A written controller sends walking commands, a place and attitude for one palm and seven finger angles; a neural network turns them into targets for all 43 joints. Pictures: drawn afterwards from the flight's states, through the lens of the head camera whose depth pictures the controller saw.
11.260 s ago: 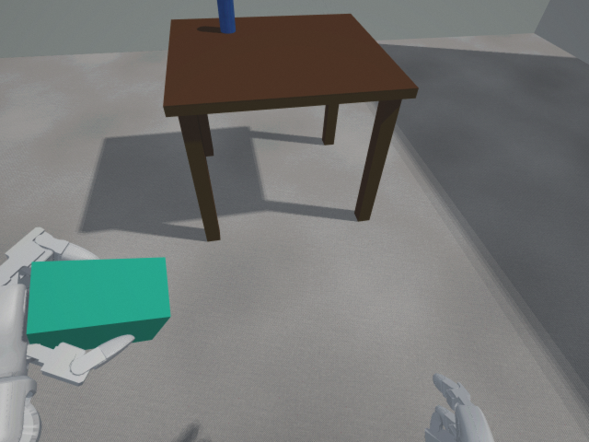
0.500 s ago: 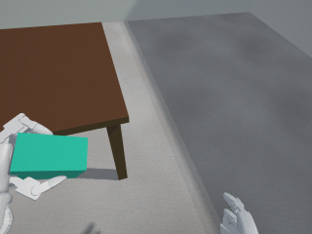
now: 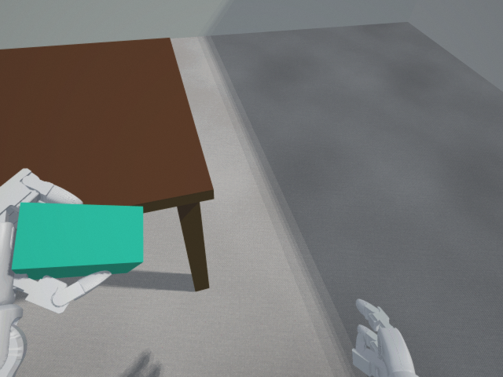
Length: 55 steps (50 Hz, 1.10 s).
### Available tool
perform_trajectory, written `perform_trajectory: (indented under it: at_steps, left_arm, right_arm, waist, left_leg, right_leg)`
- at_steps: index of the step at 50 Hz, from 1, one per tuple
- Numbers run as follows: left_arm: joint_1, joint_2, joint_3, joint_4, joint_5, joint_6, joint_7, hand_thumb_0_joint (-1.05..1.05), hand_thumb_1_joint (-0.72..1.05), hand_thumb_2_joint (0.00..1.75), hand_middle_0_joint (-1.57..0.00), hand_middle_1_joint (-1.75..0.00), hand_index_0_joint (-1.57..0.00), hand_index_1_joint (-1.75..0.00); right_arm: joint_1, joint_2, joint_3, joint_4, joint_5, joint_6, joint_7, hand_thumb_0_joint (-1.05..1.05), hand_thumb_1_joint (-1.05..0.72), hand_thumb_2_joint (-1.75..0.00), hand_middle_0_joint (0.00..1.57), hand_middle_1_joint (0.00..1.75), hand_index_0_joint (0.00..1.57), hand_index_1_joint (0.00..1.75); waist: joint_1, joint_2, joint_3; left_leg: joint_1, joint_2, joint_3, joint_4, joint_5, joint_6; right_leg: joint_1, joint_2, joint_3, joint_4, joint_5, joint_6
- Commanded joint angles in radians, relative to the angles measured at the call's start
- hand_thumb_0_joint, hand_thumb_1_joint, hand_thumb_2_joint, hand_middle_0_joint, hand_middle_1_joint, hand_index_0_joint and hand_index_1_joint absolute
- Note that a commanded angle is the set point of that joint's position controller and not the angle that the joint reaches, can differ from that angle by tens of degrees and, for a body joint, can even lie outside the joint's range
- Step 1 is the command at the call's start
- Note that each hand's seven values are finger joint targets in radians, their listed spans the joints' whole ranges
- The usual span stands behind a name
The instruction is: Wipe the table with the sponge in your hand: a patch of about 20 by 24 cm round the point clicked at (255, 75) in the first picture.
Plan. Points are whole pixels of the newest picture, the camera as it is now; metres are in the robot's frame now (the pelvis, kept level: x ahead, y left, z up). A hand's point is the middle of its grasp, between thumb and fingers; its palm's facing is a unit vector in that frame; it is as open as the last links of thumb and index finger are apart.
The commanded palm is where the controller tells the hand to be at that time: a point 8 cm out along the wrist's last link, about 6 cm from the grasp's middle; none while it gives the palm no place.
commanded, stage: look again from close up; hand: left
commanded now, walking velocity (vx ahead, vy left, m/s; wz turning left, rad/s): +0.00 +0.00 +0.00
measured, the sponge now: (100, 243) +0.23 +0.21 +0.14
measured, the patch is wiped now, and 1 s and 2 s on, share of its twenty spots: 0.00 0.00 0.00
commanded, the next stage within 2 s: shuffle to correct the standing spot in 0.24 s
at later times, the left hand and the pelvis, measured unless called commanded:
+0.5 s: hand (75, 272) +0.19 +0.22 +0.16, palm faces +0.37 -0.85 -0.38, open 10.7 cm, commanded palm +0.13 +0.26 +0.18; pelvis -0.03 -0.02 +0.00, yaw +0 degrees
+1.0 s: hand (44, 239) +0.22 +0.26 +0.16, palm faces +0.33 -0.86 -0.40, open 10.7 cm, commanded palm +0.17 +0.31 +0.18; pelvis +0.00 +0.03 -0.02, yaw -1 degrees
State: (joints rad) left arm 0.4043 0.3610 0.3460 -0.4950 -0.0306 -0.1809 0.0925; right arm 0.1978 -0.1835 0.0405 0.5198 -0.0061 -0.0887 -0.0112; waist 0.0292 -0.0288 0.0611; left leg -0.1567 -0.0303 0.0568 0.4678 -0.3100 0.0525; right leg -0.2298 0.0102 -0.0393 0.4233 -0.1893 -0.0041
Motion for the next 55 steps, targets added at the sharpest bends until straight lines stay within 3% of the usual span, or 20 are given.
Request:
perform_trajectory:
  at_steps: [1,8,17,26,28,31,36,39,41,43,45,47,48,49,50,51,52,53,54,55]
  left_arm:
    - [-0.039,0.154,0.115,-0.204,-0.019,-0.083,0.034,0.00,0.10,1.30,-1.20,-1.60,-1.20,-1.60]
    - [-0.072,0.138,0.093,-0.119,-0.018,-0.082,0.033,0.00,0.10,1.30,-1.20,-1.60,-1.20,-1.60]
    - [-0.147,0.168,0.088,-0.159,0.002,-0.089,0.041,0.00,0.10,1.30,-1.20,-1.60,-1.20,-1.60]
    - [-0.038,0.172,0.097,-0.116,-0.003,-0.099,0.045,0.00,0.10,1.30,-1.20,-1.60,-1.20,-1.60]
    - [-0.045,0.165,0.084,-0.120,-0.003,-0.098,0.045,0.00,0.10,1.30,-1.20,-1.60,-1.20,-1.60]
    - [-0.055,0.181,0.097,-0.133,-0.006,-0.100,0.048,0.00,0.10,1.30,-1.20,-1.60,-1.20,-1.60]
    - [-0.066,0.203,0.112,-0.222,-0.007,-0.116,0.043,0.00,0.10,1.30,-1.20,-1.60,-1.20,-1.60]
    - [-0.055,0.200,0.106,-0.247,-0.010,-0.116,0.035,0.00,0.10,1.30,-1.20,-1.60,-1.20,-1.60]
    - [-0.030,0.195,0.110,-0.233,-0.011,-0.115,0.032,0.00,0.10,1.30,-1.20,-1.60,-1.20,-1.60]
    - [-0.020,0.186,0.113,-0.212,-0.014,-0.114,0.030,0.00,0.10,1.30,-1.20,-1.60,-1.20,-1.60]
    - [-0.008,0.188,0.130,-0.178,-0.018,-0.116,0.033,0.00,0.10,1.30,-1.20,-1.60,-1.20,-1.60]
    - [-0.002,0.192,0.140,-0.148,-0.028,-0.122,0.036,0.00,0.10,1.30,-1.20,-1.60,-1.20,-1.60]
    - [-0.026,0.180,0.129,-0.157,-0.026,-0.126,0.040,0.00,0.10,1.30,-1.20,-1.60,-1.20,-1.60]
    - [-0.042,0.193,0.147,-0.157,-0.019,-0.125,0.047,0.00,0.10,1.30,-1.20,-1.60,-1.20,-1.60]
    - [-0.070,0.186,0.143,-0.179,-0.014,-0.120,0.046,0.00,0.10,1.30,-1.20,-1.60,-1.20,-1.60]
    - [-0.078,0.194,0.154,-0.200,-0.015,-0.119,0.042,0.00,0.10,1.30,-1.20,-1.60,-1.20,-1.60]
    - [-0.102,0.199,0.160,-0.254,-0.013,-0.126,0.035,0.00,0.10,1.30,-1.20,-1.60,-1.20,-1.60]
    - [-0.103,0.198,0.148,-0.277,0.004,-0.130,0.033,0.00,0.10,1.30,-1.20,-1.60,-1.20,-1.60]
    - [-0.098,0.212,0.151,-0.297,0.001,-0.131,0.035,0.00,0.10,1.30,-1.20,-1.60,-1.20,-1.60]
    - [-0.100,0.216,0.149,-0.304,0.001,-0.131,0.037,0.00,0.10,1.30,-1.20,-1.60,-1.20,-1.60]
  right_arm:
    - [-0.071,-0.139,-0.064,-0.148,0.002,-0.053,-0.020,0.00,-0.90,-0.90,0.20,0.30,0.20,0.30]
    - [-0.077,-0.142,-0.061,-0.132,0.002,-0.047,-0.039,0.00,-0.90,-0.90,0.20,0.30,0.20,0.30]
    - [-0.067,-0.150,-0.066,-0.133,-0.001,-0.063,-0.042,0.00,-0.90,-0.90,0.20,0.30,0.20,0.30]
    - [-0.054,-0.157,-0.079,-0.138,-0.005,-0.051,-0.023,0.00,-0.90,-0.90,0.20,0.30,0.20,0.30]
    - [-0.054,-0.161,-0.077,-0.136,-0.002,-0.044,-0.018,0.00,-0.90,-0.90,0.20,0.30,0.20,0.30]
    - [-0.058,-0.166,-0.078,-0.132,0.001,-0.039,-0.018,0.00,-0.90,-0.90,0.20,0.30,0.20,0.30]
    - [-0.087,-0.180,-0.079,-0.146,0.000,-0.038,-0.021,0.00,-0.90,-0.90,0.20,0.30,0.20,0.30]
    - [-0.071,-0.176,-0.079,-0.152,0.000,-0.040,-0.015,0.00,-0.90,-0.90,0.20,0.30,0.20,0.30]
    - [-0.062,-0.175,-0.082,-0.152,0.001,-0.037,-0.007,0.00,-0.90,-0.90,0.20,0.30,0.20,0.30]
    - [-0.058,-0.175,-0.086,-0.150,0.004,-0.031,0.001,0.00,-0.90,-0.90,0.20,0.30,0.20,0.30]
    - [-0.055,-0.178,-0.093,-0.149,0.011,-0.021,0.005,0.00,-0.90,-0.90,0.20,0.30,0.20,0.30]
    - [-0.057,-0.180,-0.103,-0.138,0.011,-0.013,0.013,0.00,-0.90,-0.90,0.20,0.30,0.20,0.30]
    - [-0.064,-0.173,-0.102,-0.133,0.013,-0.005,0.019,0.00,-0.90,-0.90,0.20,0.30,0.20,0.30]
    - [-0.061,-0.165,-0.098,-0.125,0.012,0.006,0.022,0.00,-0.90,-0.90,0.20,0.30,0.20,0.30]
    - [-0.055,-0.155,-0.092,-0.120,0.014,0.016,0.022,0.00,-0.90,-0.90,0.20,0.30,0.20,0.30]
    - [-0.052,-0.154,-0.087,-0.117,0.015,0.021,0.013,0.00,-0.90,-0.90,0.20,0.30,0.20,0.30]
    - [-0.064,-0.171,-0.089,-0.124,0.018,0.018,-0.001,0.00,-0.90,-0.90,0.20,0.30,0.20,0.30]
    - [-0.050,-0.152,-0.090,-0.142,0.019,0.009,-0.001,0.00,-0.90,-0.90,0.20,0.30,0.20,0.30]
    - [-0.057,-0.144,-0.096,-0.143,0.003,-0.008,0.006,0.00,-0.90,-0.90,0.20,0.30,0.20,0.30]
    - [-0.075,-0.156,-0.103,-0.137,-0.012,-0.019,0.016,0.00,-0.90,-0.90,0.20,0.30,0.20,0.30]
  waist:
    - [-0.006,0.106,-0.237]
    - [-0.007,0.071,-0.152]
    - [-0.007,0.093,-0.126]
    - [-0.021,-0.030,-0.163]
    - [-0.026,-0.024,-0.152]
    - [-0.028,-0.026,-0.168]
    - [-0.016,0.171,-0.202]
    - [-0.013,0.189,-0.190]
    - [-0.011,0.168,-0.187]
    - [-0.012,0.138,-0.180]
    - [-0.009,0.050,-0.194]
    - [-0.014,-0.070,-0.185]
    - [-0.022,-0.120,-0.163]
    - [-0.031,-0.141,-0.140]
    - [-0.047,-0.081,-0.110]
    - [-0.051,0.016,-0.090]
    - [-0.047,0.256,-0.081]
    - [-0.051,0.310,-0.095]
    - [-0.053,0.309,-0.134]
    - [-0.032,0.264,-0.162]
  left_leg:
    - [-0.071,0.086,-0.065,-0.076,0.429,-0.123]
    - [-0.146,0.077,-0.079,-0.163,0.116,-0.074]
    - [-0.167,0.056,-0.073,-0.199,-0.030,-0.047]
    - [-0.164,0.024,-0.056,0.016,-0.034,-0.027]
    - [-0.163,0.029,-0.064,0.043,-0.034,-0.028]
    - [-0.143,0.030,-0.072,0.001,0.001,-0.026]
    - [-0.107,0.119,-0.143,-0.096,0.263,-0.035]
    - [-0.083,0.148,-0.121,-0.067,0.499,-0.070]
    - [-0.103,0.151,-0.102,-0.028,0.541,-0.074]
    - [-0.154,0.139,-0.092,0.013,0.553,-0.096]
    - [-0.240,0.104,-0.072,0.121,0.459,-0.108]
    - [-0.251,0.043,-0.068,0.287,0.248,-0.124]
    - [-0.260,0.059,-0.125,0.302,0.054,-0.102]
    - [-0.231,0.087,-0.167,0.242,-0.085,-0.067]
    - [-0.147,0.106,-0.187,0.118,-0.122,-0.043]
    - [-0.105,0.101,-0.207,-0.031,-0.106,-0.039]
    - [-0.062,0.167,-0.280,-0.180,-0.033,-0.041]
    - [-0.002,0.245,-0.364,-0.203,0.281,-0.017]
    - [0.137,0.261,-0.396,-0.188,0.606,-0.068]
    - [0.177,0.230,-0.304,-0.152,0.803,-0.151]
  right_leg:
    - [0.225,-0.024,0.047,0.019,0.343,-0.025]
    - [0.176,-0.028,0.079,-0.054,0.129,-0.013]
    - [0.160,-0.017,0.096,-0.130,-0.031,-0.002]
    - [0.096,-0.156,0.277,-0.226,-0.242,-0.069]
    - [0.063,-0.190,0.301,-0.218,-0.265,-0.090]
    - [0.077,-0.172,0.270,-0.161,-0.180,-0.085]
    - [0.122,-0.035,0.086,0.131,0.161,-0.041]
    - [0.079,-0.029,0.046,0.223,0.104,-0.033]
    - [0.100,-0.036,0.039,0.216,0.081,-0.039]
    - [0.143,-0.053,0.059,0.219,0.147,-0.053]
    - [0.212,-0.109,0.152,0.205,0.289,-0.092]
    - [0.122,-0.254,0.346,0.132,0.361,-0.174]
    - [0.067,-0.329,0.435,0.101,0.299,-0.191]
    - [-0.016,-0.347,0.458,0.085,0.192,-0.169]
    - [-0.139,-0.305,0.398,0.105,0.034,-0.117]
    - [-0.196,-0.179,0.256,0.210,-0.065,-0.062]
    - [-0.247,-0.021,0.086,0.427,-0.104,-0.011]
    - [-0.314,0.022,-0.013,0.593,-0.288,0.021]
    - [-0.412,0.006,0.000,0.690,-0.367,0.008]
    - [-0.390,-0.005,-0.002,0.695,-0.354,-0.008]
